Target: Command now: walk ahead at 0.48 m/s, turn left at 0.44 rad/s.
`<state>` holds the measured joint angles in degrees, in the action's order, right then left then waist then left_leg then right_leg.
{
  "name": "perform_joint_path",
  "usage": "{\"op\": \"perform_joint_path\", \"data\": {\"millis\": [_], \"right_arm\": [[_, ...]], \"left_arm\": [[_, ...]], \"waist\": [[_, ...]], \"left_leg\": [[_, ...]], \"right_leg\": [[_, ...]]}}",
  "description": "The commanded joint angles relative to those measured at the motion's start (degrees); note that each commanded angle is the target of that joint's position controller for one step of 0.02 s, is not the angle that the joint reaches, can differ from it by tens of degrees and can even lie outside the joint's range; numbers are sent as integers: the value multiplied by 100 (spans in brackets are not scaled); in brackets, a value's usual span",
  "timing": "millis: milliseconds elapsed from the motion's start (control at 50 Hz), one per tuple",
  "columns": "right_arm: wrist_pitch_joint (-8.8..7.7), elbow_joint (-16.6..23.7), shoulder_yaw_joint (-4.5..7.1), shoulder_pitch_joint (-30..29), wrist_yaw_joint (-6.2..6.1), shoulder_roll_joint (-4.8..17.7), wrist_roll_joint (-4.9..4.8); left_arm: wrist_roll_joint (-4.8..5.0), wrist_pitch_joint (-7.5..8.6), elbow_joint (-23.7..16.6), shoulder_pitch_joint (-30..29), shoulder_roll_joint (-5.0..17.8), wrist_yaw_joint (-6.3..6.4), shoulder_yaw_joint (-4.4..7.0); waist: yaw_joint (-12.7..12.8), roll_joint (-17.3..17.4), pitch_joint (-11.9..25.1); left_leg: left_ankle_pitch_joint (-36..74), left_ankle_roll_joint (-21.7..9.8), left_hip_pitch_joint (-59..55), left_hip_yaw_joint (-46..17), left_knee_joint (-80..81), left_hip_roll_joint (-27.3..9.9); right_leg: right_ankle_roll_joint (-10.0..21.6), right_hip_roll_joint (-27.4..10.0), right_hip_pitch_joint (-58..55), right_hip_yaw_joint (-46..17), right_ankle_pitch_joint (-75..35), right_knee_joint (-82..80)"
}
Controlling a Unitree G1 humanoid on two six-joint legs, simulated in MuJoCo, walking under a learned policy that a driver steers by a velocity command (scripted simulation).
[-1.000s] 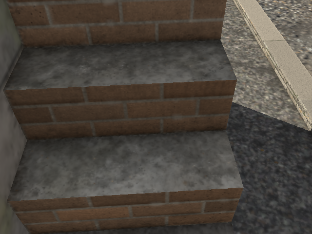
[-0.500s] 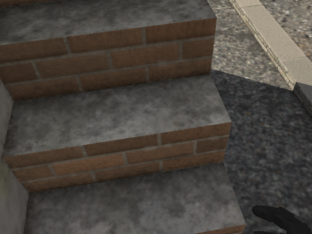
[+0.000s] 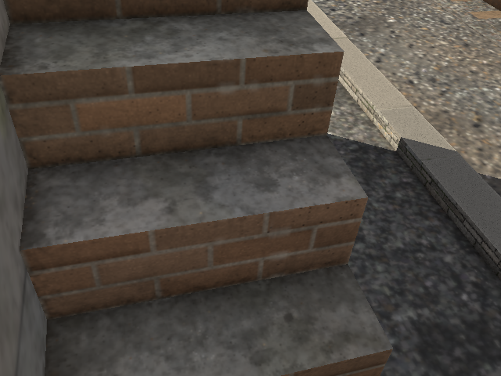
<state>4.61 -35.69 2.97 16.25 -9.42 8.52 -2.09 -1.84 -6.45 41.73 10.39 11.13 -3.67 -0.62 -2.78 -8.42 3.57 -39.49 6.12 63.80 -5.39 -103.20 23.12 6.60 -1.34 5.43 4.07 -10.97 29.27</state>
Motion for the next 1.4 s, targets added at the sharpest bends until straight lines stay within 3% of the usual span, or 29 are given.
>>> {"op": "perform_joint_path", "data": {"millis": [20, 80, 100, 140, 220, 240, 280, 360, 400, 440, 480, 540, 620, 640, 680, 700, 760, 800, 840, 940, 980, 1040, 1080, 1120, 1160, 1200, 1240, 1340, 1400], "right_arm": [[-44, 344, 125, 1089, -114, 303, 28], [125, -229, 295, 3090, -71, 1540, 245], [18, -463, 222, 2820, 229, 1628, 105], [-313, 93, 79, -1371, 446, 670, -121], [-845, 1348, -570, -4561, 175, 511, -36], [-608, 1168, -497, -5352, 124, 907, 198], [-586, 725, -120, -4003, 135, 1912, 595], [-741, 429, 426, -2073, 574, 1655, 97], [-113, -175, 634, 179, 540, 1369, 274], [415, -312, 839, 1939, 85, 1247, 144], [430, 58, 683, 2155, 54, 1219, 466], [114, 266, 357, 1672, 318, 1111, 735], [-152, 1118, -521, -911, 635, 394, 637], [-328, 1584, -492, -2472, 517, 809, 696], [-506, 1728, -4, -2774, 347, 1916, 608], [-707, 1810, 267, -3278, 126, 2683, 585], [-819, 1520, 194, -3394, 54, 1520, 1060], [-459, 471, 205, -586, -7, 917, 798], [-80, 410, 181, 149, -7, 48, 560], [5, 1777, -227, -2074, 702, -458, 229], [-560, 2470, -481, -4289, 1096, -27, 832], [-350, 1321, -338, -4074, 1370, 40, 835], [165, 509, 35, -1967, 1492, 291, 19], [425, 802, -117, -3066, 894, -120, -463], [111, 1282, 302, -5520, 660, 1134, 11], [-296, 1776, 82, -8339, 717, 335, 96], [-202, 1313, -165, -6515, 807, -655, 82], [467, 618, -143, -1511, 1063, -696, 4], [237, 1324, -60, -2349, 898, 721, 471]], "left_arm": [[-161, 264, -937, -3258, -135, 66, -75], [-399, 834, -1097, -5024, 1514, 315, 437], [-305, 831, -1234, -4985, 617, 470, 150], [-245, 607, -1020, -1728, 561, 664, 50], [-342, 92, -819, -91, 814, 140, 579], [273, 210, -1354, -1052, 1379, 424, 837], [628, 194, -1613, -197, 865, 614, 703], [199, 183, -1806, -380, 349, 343, 398], [-110, 208, -1413, -989, 745, 260, 506], [-827, 148, -2696, -4390, 343, 494, 33], [-427, 290, -2525, -5033, -371, 847, -353], [-176, 310, -2495, -4781, -392, 1009, -409], [-304, -574, -2509, -2213, -1043, 1177, -267], [-317, -623, -2802, -1381, -1254, 1145, -388], [-258, -584, -1810, 947, 688, 1103, 512], [-148, -698, -1771, 1670, 1179, 931, 758], [33, -269, -917, 2777, 1062, 266, 767], [350, 26, -174, 2223, -244, -53, 456], [-46, 146, -265, 588, -1017, -29, 140], [-325, 961, 523, 1755, -169, 5, -118], [-527, 1141, 1427, 4704, 821, 501, 298], [80, 663, 1481, 4571, 362, 1431, 297], [558, 580, 835, 2757, 1058, 1813, 501], [595, 265, 1093, 4161, 460, 1267, 810], [415, -95, 1633, 6496, 927, 917, 1022], [-118, -708, 2274, 8311, -137, 765, 782], [-256, -598, 1362, 5212, -903, 539, 416], [-232, 460, -1258, -276, 253, 415, 183], [313, 130, -487, 659, 1129, 849, 530]], "waist": [[-1788, 1103, -480], [-3239, -188, 883], [-2934, 54, 401], [167, 2162, -386], [2064, -1021, 201], [1870, -2051, -587], [2343, -380, -385], [1188, 2171, 733], [172, -1729, 1354], [-1743, -1148, 1969], [-2405, 890, -69], [-2107, 2123, -1523], [282, 1474, -74], [1430, 3103, -764], [2207, 1942, 492], [2609, 3507, 722], [2561, 1611, 315], [1101, 710, 120], [91, -72, -3], [245, 554, -1683], [1819, -3168, -1941], [1908, -2021, 157], [174, -891, 825], [1689, -752, 2025], [3364, 115, 2302], [5185, 545, 187], [3467, -1428, -1221], [-667, 629, -757], [373, -1063, -1829]], "left_leg": [[-348, -43, -1820, 85, -3367, 75], [813, -230, -5224, -74, -1310, -1997], [2480, -805, -5143, -866, 4415, -3375], [4480, -490, -3961, -22, 8192, -2392], [4864, -30, -2920, -938, 9476, -3655], [7592, 1612, -3873, -1062, 10290, -4296], [14049, 571, -7850, -2518, 7774, -5953], [7263, -513, -6957, -1173, 5967, -3948], [16, -58, -4639, 1340, 2195, -1033], [1132, 199, -6492, 831, -1560, -1233], [2559, -159, -5605, -295, -8, -2318], [3594, -1056, -4639, -358, 4635, -3094], [5327, -1170, -3633, -433, 7122, -3288], [5140, -440, -620, -436, 7040, -2715], [3088, -754, -1900, 96, 6517, -3690], [3137, -1226, -2212, -1228, 7053, -5063], [1802, -570, -2939, -7, 6200, -4121], [558, -607, -4487, 1275, 4565, -3422], [17, -614, -4308, 1943, 1007, -2367], [71, -485, -1675, 1645, -1747, -1688], [-1983, 19, 842, 2260, 743, -1311], [801, 35, -1741, 1917, 5104, -1118], [2179, -1152, -5316, 635, 8883, -2051], [7175, -552, -7973, 446, 6286, -3766], [6351, -151, -3728, 511, 7004, -4060], [4537, 8, -1263, 1036, 5245, -3206], [430, 92, -2277, 1987, 163, -1816], [2648, 245, -4383, 1418, -2943, -1574], [2815, -81, -4164, 1144, -672, -1842]], "right_leg": [[-91, -688, 2121, -493, -2495, -2505], [161, -1238, 3557, -409, -4411, 776], [-339, -805, 2978, -151, -1839, 1480], [-601, 187, 1940, -442, 4871, 5072], [-924, 473, 863, -1493, 3432, 8081], [-1151, 225, 1712, -2677, 2919, 7314], [-394, -262, 4846, -2564, 3646, 4752], [168, -1222, 2022, -609, 1333, -1007], [970, 53, 1501, -99, -2324, 2257], [285, -1088, 5685, 13, 952, 2575], [-621, -865, 6325, 370, 2978, 3195], [-883, -928, 6985, 30, 4585, 5245], [-1401, 577, 6052, -398, 3707, 10955], [-1639, 1499, 4497, -1264, 2454, 11703], [-1676, 1582, 4166, -1630, 1567, 12483], [-1535, 989, 3625, -1237, 1576, 11463], [-80, -556, 1573, -163, 2340, 3625], [106, -635, 1149, 774, 1757, 136], [305, -976, 1277, 483, -1533, -1406], [-1228, -1068, 324, -1648, -3586, -3466], [-1062, -397, -2395, -967, -9062, -606], [-1103, -1124, -2997, -2289, -7547, 8], [-1228, -458, -890, -2300, -3850, 2409], [-1285, 1098, 1719, -1326, 7680, 5322], [-461, -675, -1555, -1171, 5684, 6049], [528, -1975, -1657, -1589, 3531, 4242], [849, -1323, 1597, -1119, 1179, 903], [-206, -350, 5968, -1514, 3668, -665], [180, -1034, 5625, -5001, 7354, -3599]]}}
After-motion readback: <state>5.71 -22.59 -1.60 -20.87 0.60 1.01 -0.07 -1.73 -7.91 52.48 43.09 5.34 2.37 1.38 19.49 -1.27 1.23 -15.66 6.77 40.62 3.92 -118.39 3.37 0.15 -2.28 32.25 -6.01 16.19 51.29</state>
